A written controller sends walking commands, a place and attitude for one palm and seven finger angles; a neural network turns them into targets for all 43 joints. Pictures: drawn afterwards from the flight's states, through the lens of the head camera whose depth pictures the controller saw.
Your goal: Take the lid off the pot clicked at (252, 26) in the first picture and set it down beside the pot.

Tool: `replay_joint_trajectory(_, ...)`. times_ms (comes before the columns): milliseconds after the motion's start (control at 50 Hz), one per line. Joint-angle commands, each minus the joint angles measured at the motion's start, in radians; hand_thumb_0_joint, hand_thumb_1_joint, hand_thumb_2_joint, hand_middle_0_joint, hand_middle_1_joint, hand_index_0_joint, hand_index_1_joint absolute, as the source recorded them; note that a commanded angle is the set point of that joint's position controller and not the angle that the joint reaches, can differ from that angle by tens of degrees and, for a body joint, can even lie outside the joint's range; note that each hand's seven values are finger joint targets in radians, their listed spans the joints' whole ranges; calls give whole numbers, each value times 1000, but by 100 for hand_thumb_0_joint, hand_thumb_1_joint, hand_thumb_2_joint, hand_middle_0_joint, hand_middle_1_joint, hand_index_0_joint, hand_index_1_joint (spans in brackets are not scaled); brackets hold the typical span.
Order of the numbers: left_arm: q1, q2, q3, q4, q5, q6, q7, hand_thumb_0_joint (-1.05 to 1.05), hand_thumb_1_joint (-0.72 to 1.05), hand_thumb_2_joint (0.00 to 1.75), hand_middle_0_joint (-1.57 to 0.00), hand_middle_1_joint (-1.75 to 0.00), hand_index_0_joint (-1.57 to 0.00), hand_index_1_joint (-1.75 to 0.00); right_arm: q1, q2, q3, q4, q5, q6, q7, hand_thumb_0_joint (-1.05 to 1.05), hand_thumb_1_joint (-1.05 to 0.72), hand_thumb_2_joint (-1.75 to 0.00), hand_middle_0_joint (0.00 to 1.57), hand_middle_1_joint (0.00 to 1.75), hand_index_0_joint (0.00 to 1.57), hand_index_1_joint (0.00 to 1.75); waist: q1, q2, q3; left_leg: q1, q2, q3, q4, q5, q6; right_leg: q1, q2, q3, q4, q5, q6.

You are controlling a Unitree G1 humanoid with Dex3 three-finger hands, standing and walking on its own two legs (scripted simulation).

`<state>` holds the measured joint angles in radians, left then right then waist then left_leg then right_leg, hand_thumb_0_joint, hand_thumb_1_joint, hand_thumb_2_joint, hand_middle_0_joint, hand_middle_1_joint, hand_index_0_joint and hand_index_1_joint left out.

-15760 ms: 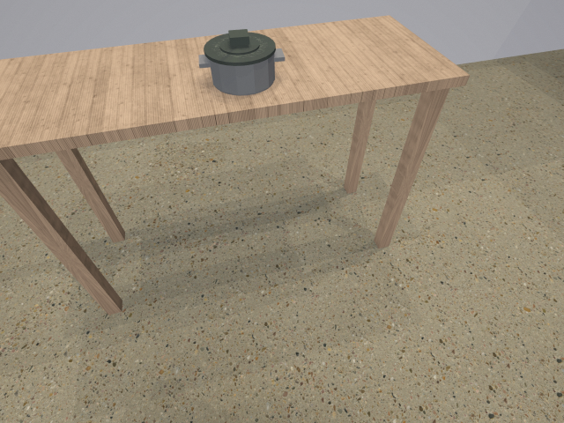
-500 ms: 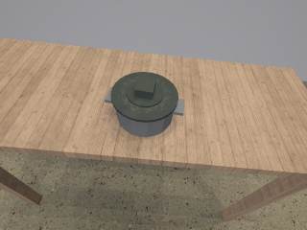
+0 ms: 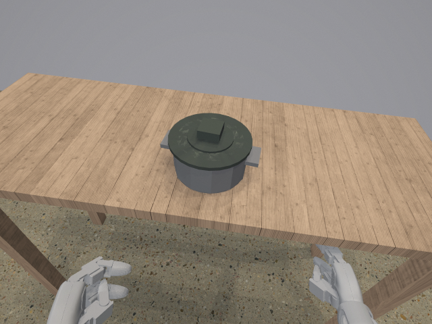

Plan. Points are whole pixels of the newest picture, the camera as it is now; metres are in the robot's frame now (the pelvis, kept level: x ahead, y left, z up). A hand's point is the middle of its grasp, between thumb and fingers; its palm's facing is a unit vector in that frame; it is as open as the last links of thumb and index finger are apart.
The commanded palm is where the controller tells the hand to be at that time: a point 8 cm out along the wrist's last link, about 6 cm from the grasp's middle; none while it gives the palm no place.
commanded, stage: lift the closed hand beside the body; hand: left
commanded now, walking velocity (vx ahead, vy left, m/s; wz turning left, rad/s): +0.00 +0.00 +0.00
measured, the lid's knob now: (210, 129) +0.45 +0.07 +0.15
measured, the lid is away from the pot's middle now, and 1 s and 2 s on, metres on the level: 0.00 0.00 0.00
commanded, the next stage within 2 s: raise the hand higher, near the body in 0.20 s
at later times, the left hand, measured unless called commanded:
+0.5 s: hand (84, 292) +0.14 +0.20 +0.10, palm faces +0.29 -0.82 -0.49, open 3.1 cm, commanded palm +0.08 +0.24 +0.14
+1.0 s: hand (75, 252) +0.16 +0.20 +0.17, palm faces +0.37 -0.81 -0.45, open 3.1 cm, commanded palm +0.10 +0.24 +0.19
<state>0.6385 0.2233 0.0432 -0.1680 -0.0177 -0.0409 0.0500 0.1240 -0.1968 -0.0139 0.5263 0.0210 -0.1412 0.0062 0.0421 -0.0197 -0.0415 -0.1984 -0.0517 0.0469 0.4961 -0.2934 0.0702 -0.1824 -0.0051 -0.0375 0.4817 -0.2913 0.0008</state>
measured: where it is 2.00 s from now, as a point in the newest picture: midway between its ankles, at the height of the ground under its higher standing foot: outside the picture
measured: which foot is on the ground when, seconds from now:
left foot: down 0.00-1.00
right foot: down 0.00-1.00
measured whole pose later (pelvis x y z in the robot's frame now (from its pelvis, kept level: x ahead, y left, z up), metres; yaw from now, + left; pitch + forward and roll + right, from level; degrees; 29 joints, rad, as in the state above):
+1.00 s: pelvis +0.00 -0.04 +0.01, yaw +0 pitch -3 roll -1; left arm 0.60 0.35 0.30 -0.53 -0.05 -0.15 0.06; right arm 0.14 -0.20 0.00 0.61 0.01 -0.16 -0.06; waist 0.09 0.07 0.02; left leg -0.12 0.00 0.02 0.44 -0.26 0.02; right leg -0.08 0.05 -0.06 0.39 -0.25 -0.05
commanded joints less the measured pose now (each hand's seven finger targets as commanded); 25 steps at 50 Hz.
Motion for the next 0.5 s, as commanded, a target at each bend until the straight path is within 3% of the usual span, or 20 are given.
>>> replay_joint_trajectory(0,-69,113,57,-373,-8,-78,12,0,90,90,-117,-136,-117,-136,-1,-111,-9,-154,-6,-34,-19,0,-90,-90,20,30,20,30,-23,258,-9,62,93,-105,-92,190,-73,-49,-5,-12,-66,147,-29)
replay_joint_trajectory(20,-47,142,97,-371,-9,-74,20,0,90,90,-121,-140,-121,-140,-6,-112,-8,-156,-8,-29,-22,0,-90,-90,20,30,20,30,-20,179,-19,55,90,-93,-74,184,-66,-55,2,-20,-74,144,-29)
replay_joint_trajectory(60,-29,145,118,-359,-20,-68,20,0,90,90,-130,-150,-130,-150,-13,-112,-9,-161,-11,-16,-35,0,-90,-90,20,30,20,30,-21,88,-10,46,81,-80,-67,173,-54,-49,4,-17,-90,147,-25)
replay_joint_trajectory(100,-12,141,131,-321,-24,-64,19,0,90,90,-130,-150,-130,-150,-30,-111,-11,-153,-9,-6,-46,0,-90,-90,20,30,20,30,-18,26,23,33,69,-62,-62,150,-44,-56,2,-8,-116,132,-18)
replay_joint_trajectory(120,1,172,170,-338,-25,-67,22,0,90,90,-130,-150,-130,-150,-44,-111,-13,-153,-6,-7,-48,0,-90,-90,20,30,20,30,-11,-8,6,42,68,-56,-52,157,-43,-50,4,-6,-128,134,-17)
replay_joint_trajectory(140,-3,155,153,-345,-26,-70,16,0,90,90,-130,-150,-130,-150,-56,-109,-9,-153,-9,-8,-52,0,-90,-90,20,30,20,30,-12,2,17,39,61,-49,-51,154,-39,-50,-2,-1,-138,134,-15)
replay_joint_trajectory(200,11,212,206,-448,-27,-81,24,0,90,90,-130,-150,-130,-150,-68,-104,-7,-149,-10,-27,-59,0,-90,-90,20,30,20,30,11,82,-35,78,61,-45,-55,193,-38,-4,-15,12,-140,164,-14)
replay_joint_trajectory(220,38,243,248,-458,-29,-78,33,0,90,90,-130,-150,-130,-150,-82,-101,-6,-141,-7,-32,-60,0,-90,-90,20,30,20,30,21,74,-43,76,62,-44,-48,200,-40,5,-13,16,-146,168,-14)
replay_joint_trajectory(240,49,225,236,-479,-30,-81,33,0,90,90,-130,-150,-130,-150,-84,-94,-2,-139,-9,-39,-61,0,-90,-90,20,30,20,30,19,88,-49,80,61,-44,-51,205,-38,13,-18,17,-150,170,-13)
replay_joint_trajectory(280,95,235,267,-449,-29,-79,40,0,90,90,-130,-150,-130,-150,-91,-87,-9,-121,-8,-45,-67,0,-90,-90,20,30,20,30,26,58,-25,79,65,-41,-56,221,-39,15,-20,17,-155,186,-10)
replay_joint_trajectory(320,141,245,327,-318,-32,-70,39,0,90,90,-130,-150,-130,-150,-114,-82,-22,-88,-1,-29,-71,0,-90,-90,20,30,20,30,31,-61,45,53,68,-38,-54,214,-35,-9,-14,23,-179,180,-5)
replay_joint_trajectory(360,120,241,315,-350,-34,-91,27,0,90,90,-130,-150,-130,-150,-121,-89,-28,-95,4,-30,-75,0,-90,-90,20,30,20,30,28,-26,57,61,67,-29,-56,189,-31,-20,-27,38,-194,141,0)
replay_joint_trajectory(400,63,253,306,-429,-32,-114,29,0,90,90,-130,-150,-130,-150,-117,-94,-26,-95,2,-52,-78,0,-90,-90,20,30,20,30,26,49,22,86,63,-25,-57,186,-28,-12,-36,45,-199,125,4)
replay_joint_trajectory(460,89,303,363,-483,-31,-125,49,0,90,90,-130,-150,-130,-150,-113,-95,-32,-89,2,-72,-85,0,-90,-90,20,30,20,30,39,38,-38,110,69,-25,-51,219,-28,18,-37,50,-193,163,7)
replay_joint_trajectory(480,115,292,368,-467,-31,-125,53,0,90,90,-130,-150,-130,-150,-112,-92,-35,-80,0,-74,-87,0,-90,-90,20,30,20,30,41,32,-38,109,68,-23,-53,236,-26,30,-38,47,-186,202,8)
